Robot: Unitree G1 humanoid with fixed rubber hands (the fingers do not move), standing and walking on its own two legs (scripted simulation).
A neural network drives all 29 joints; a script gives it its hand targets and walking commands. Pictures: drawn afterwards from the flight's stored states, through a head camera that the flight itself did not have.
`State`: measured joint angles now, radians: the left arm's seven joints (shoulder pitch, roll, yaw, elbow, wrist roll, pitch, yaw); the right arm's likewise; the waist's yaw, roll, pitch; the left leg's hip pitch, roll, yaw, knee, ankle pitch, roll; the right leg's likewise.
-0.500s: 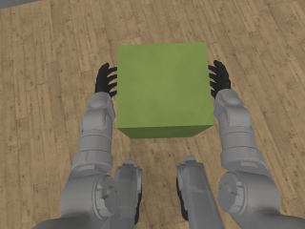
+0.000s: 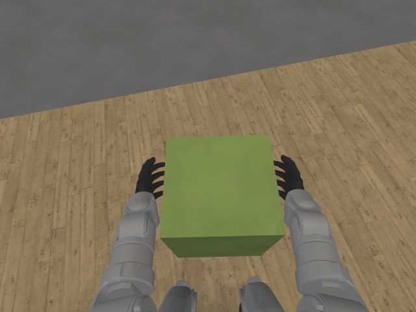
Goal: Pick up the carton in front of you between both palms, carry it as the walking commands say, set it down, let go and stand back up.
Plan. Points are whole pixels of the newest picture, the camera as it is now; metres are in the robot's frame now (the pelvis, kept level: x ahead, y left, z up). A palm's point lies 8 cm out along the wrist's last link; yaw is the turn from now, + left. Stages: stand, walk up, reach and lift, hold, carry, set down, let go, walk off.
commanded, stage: reach and lift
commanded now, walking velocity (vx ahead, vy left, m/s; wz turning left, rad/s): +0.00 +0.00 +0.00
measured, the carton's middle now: (218, 202) +0.37 -0.01 -0.10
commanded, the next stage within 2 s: hold in 1.50 s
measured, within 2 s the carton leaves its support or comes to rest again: neither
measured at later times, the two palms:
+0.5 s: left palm (116, 182) +0.33 +0.15 +0.11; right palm (319, 178) +0.32 -0.15 +0.11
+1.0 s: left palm (114, 178) +0.32 +0.15 +0.13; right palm (324, 174) +0.32 -0.15 +0.13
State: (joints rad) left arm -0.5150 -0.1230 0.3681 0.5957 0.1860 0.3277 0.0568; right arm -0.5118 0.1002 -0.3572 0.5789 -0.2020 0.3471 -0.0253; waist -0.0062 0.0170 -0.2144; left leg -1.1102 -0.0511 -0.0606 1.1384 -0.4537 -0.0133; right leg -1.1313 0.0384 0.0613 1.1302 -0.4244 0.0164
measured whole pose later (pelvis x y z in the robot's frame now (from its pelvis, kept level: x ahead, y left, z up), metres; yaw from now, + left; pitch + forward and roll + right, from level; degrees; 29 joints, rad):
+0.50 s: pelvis +0.03 +0.00 +0.09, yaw +0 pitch +0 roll +0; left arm -0.27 -0.15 0.27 0.39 0.23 0.55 0.02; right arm -0.26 0.15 -0.26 0.38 -0.24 0.56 -0.01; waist -0.01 0.01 -0.07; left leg -0.26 -0.03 -0.07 0.53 -0.27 0.00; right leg -0.28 0.02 0.07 0.51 -0.24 0.01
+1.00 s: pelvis +0.02 +0.00 +0.10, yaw +0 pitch -5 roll +0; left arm -0.32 -0.17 0.31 0.36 0.29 0.61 -0.02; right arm -0.32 0.17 -0.30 0.34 -0.30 0.62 0.02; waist 0.00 0.01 0.04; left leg -0.14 -0.02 -0.08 0.44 -0.22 -0.01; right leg -0.16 0.02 0.07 0.43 -0.20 0.01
